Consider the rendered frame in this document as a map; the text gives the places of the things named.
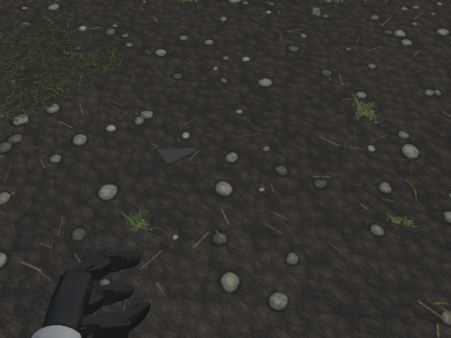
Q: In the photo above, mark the left robot hand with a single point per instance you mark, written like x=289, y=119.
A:
x=76, y=296

